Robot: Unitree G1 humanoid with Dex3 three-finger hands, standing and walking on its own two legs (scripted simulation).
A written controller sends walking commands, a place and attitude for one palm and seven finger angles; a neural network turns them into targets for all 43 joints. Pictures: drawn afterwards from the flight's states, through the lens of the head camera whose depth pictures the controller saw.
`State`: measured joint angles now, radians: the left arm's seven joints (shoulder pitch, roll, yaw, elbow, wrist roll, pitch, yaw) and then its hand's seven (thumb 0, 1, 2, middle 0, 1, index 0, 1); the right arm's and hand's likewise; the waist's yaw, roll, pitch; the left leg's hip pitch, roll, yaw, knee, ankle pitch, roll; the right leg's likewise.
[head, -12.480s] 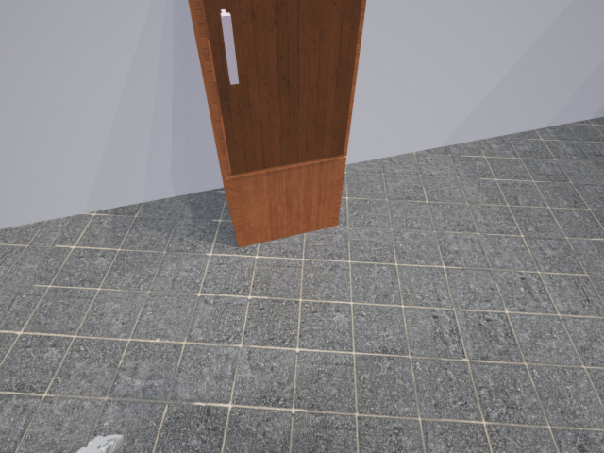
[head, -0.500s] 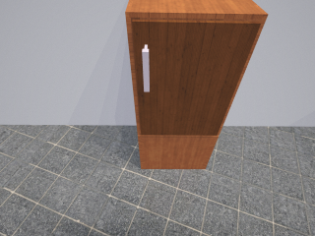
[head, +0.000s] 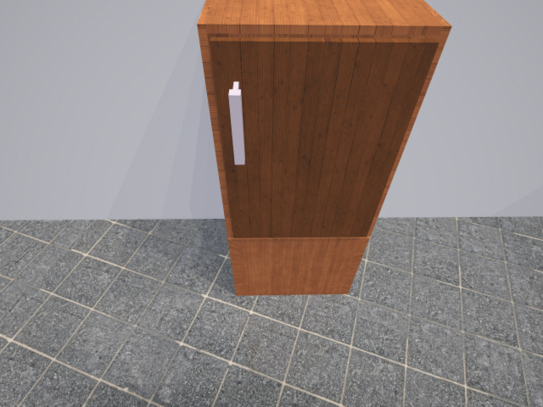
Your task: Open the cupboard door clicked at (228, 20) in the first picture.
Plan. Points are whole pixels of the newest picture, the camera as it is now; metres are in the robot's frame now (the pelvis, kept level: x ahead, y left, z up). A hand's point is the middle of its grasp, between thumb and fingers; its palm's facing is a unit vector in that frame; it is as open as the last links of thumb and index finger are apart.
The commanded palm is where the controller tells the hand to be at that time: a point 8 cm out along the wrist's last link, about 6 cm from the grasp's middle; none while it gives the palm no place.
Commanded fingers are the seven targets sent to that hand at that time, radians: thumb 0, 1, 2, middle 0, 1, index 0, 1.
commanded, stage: shuffle to correct the standing spot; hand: left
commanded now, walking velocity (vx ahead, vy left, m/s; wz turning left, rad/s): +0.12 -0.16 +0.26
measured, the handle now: (238, 124) +0.63 +0.11 +0.08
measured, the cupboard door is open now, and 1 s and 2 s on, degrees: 0 0 0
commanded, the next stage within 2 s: come to a stop and stand still in 0.90 s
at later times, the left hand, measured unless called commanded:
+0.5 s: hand out of the picture +0.01 +0.10 -0.18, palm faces +0.11 -0.99 -0.12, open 7.4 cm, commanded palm none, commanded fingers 0.00 0.90 0.90 -0.20 -0.30 -0.20 -0.30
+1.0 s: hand (223, 401) +0.18 +0.10 -0.17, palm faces +0.04 -0.98 -0.17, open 7.4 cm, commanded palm none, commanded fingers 0.00 0.90 0.90 -0.20 -0.30 -0.20 -0.30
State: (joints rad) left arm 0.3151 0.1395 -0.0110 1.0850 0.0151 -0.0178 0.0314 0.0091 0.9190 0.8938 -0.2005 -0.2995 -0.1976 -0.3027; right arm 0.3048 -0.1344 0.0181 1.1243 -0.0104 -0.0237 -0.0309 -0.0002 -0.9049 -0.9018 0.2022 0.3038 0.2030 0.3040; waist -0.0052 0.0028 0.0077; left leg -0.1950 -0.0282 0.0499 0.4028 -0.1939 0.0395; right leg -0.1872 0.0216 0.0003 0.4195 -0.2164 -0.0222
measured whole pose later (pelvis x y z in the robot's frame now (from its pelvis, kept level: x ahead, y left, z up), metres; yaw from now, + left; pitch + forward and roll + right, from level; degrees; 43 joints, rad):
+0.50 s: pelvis +0.07 -0.05 -0.01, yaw +2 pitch +1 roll +0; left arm 0.41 0.12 0.03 1.06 0.04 -0.01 0.01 0.00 0.91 0.89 -0.20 -0.30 -0.20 -0.30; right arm 0.24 -0.16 -0.03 1.09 -0.02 -0.01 -0.05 0.00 -0.90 -0.90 0.20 0.30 0.20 0.30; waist 0.04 -0.04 0.04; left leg -0.41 0.03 0.09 0.91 -0.50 0.02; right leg -0.11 0.09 -0.05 0.41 -0.32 -0.11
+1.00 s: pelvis +0.13 -0.09 +0.00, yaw +2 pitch +2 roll -2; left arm 0.23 0.20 0.06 0.96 0.04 0.05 0.00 0.00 0.91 0.89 -0.20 -0.30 -0.19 -0.30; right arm 0.28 -0.16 -0.04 1.02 -0.04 0.00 -0.03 0.00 -0.92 -0.90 0.21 0.30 0.21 0.30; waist -0.02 -0.02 0.04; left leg -0.27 0.08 0.07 0.42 -0.18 0.01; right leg -0.44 -0.09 0.00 0.85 -0.33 0.05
